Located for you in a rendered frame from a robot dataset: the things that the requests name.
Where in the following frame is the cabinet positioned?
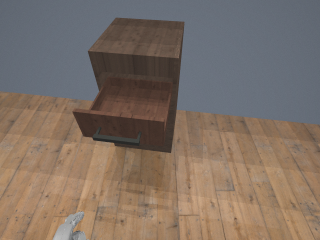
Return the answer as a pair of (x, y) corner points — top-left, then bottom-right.
(88, 17), (185, 153)

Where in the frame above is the handle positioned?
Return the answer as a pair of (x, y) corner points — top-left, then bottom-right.
(92, 126), (142, 146)

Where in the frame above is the drawer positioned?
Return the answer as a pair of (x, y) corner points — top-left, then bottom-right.
(72, 76), (173, 147)

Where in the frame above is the robot left hand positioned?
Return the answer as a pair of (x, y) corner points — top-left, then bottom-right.
(52, 211), (89, 240)

